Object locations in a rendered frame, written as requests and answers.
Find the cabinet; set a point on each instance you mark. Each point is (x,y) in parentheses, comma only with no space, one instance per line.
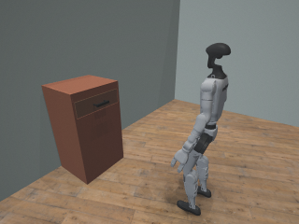
(89,145)

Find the humanoid robot torso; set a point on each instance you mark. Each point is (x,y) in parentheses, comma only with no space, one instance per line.
(211,129)

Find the left robot forearm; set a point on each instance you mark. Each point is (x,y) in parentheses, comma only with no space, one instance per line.
(198,129)

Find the robot right foot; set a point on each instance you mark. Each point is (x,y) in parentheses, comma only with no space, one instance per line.
(206,193)

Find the drawer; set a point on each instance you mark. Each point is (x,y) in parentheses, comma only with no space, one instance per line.
(85,107)

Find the robot left hand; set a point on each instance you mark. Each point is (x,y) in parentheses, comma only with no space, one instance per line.
(182,157)

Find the handle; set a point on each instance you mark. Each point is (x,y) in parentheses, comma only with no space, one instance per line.
(103,103)

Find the left robot upper arm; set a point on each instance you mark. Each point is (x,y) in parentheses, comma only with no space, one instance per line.
(208,89)

